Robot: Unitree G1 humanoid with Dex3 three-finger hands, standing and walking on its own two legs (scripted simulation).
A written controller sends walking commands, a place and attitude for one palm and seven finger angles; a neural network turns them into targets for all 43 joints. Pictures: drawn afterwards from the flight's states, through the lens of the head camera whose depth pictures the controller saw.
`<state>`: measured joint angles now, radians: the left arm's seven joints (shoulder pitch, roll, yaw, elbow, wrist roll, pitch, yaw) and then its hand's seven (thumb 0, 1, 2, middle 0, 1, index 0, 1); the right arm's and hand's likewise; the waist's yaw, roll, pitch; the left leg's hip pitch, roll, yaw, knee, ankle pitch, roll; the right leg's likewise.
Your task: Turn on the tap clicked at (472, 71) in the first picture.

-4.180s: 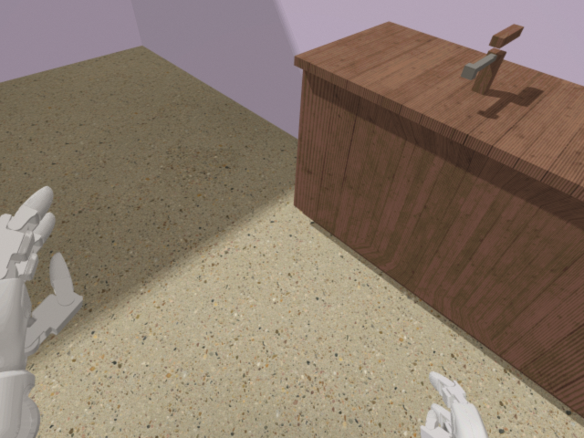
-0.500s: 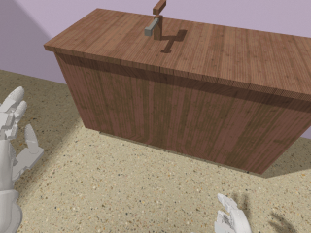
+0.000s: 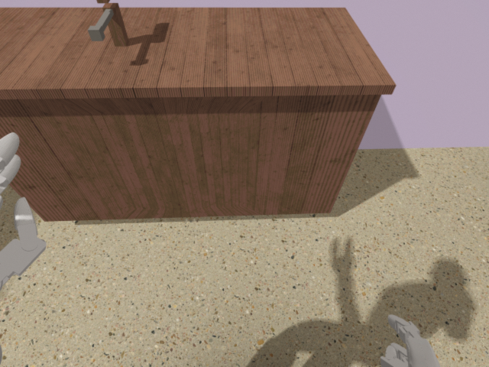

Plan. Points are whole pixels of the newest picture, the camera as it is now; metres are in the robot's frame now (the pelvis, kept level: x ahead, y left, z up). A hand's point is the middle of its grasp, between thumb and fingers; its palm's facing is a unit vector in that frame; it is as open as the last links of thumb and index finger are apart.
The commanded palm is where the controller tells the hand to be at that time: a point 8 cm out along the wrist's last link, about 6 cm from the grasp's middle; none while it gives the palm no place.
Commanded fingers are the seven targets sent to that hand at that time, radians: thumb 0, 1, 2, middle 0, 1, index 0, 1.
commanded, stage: turn to face it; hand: left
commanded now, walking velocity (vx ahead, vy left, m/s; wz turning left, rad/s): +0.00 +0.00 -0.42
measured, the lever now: (96, 33) +0.83 +0.43 +0.12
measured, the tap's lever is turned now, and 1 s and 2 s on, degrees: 0 0 0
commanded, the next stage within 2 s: take the last steps up to it in 0.38 s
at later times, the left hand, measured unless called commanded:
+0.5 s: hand (123, 262) +0.20 +0.15 +0.17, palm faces +0.14 -0.86 -0.50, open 7.4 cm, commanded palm +0.15 +0.21 +0.18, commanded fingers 0.00 0.90 0.90 -0.20 -0.30 -0.20 -0.30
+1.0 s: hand (104, 265) +0.20 +0.17 +0.17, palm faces +0.23 -0.88 -0.42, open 7.4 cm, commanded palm +0.15 +0.23 +0.18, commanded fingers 0.00 0.90 0.90 -0.20 -0.30 -0.20 -0.30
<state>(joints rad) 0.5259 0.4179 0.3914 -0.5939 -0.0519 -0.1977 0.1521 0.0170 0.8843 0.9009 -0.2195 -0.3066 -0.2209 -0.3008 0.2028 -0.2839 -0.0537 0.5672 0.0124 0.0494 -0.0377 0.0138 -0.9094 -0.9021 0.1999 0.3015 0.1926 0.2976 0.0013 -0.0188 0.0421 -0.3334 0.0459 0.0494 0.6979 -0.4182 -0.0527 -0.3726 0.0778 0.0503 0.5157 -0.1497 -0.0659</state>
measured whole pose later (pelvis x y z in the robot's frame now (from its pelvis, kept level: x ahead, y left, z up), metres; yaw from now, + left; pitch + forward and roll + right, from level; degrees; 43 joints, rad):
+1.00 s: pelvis -0.06 -0.01 +0.00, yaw -10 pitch -1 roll -1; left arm 0.41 0.33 0.29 -0.40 0.01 -0.23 0.14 0.02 0.89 0.90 -0.21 -0.31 -0.22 -0.30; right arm 0.22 -0.18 0.00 0.68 0.00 -0.05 -0.04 0.01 -0.90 -0.90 0.21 0.30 0.20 0.30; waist 0.00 0.06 0.01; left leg -0.41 0.02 0.05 0.95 -0.41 0.01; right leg -0.23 -0.06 -0.17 0.57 -0.31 -0.01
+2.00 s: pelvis +0.17 +0.11 -0.01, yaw -10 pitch -1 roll +0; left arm 0.41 0.45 0.42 -0.54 -0.01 -0.29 0.17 0.02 0.88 0.90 -0.22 -0.31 -0.22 -0.30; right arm 0.16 -0.19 -0.06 0.60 0.00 -0.07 -0.06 0.01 -0.91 -0.90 0.20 0.30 0.19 0.30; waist -0.02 -0.05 0.09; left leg -0.37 0.06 0.18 0.61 -0.23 0.04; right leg -0.36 -0.11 -0.05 1.09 -0.56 0.01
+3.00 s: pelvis +0.30 +0.18 +0.01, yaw -13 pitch -1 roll -1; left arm 0.48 0.37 0.33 -0.60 -0.04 -0.18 0.14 0.02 0.89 0.90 -0.21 -0.31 -0.21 -0.30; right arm 0.18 -0.09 0.06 0.57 -0.01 -0.09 -0.01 0.01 -0.90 -0.90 0.21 0.30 0.20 0.30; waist 0.01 0.00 0.09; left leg -0.29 0.09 0.14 0.50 -0.18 0.01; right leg -0.30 0.00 -0.10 0.66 -0.40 0.03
